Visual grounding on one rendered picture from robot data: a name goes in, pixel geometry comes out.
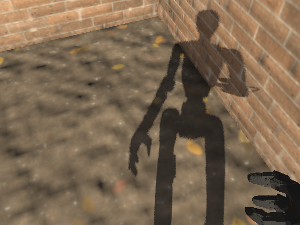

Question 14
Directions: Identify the right robot hand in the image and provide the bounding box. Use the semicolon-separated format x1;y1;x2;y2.
245;170;300;225

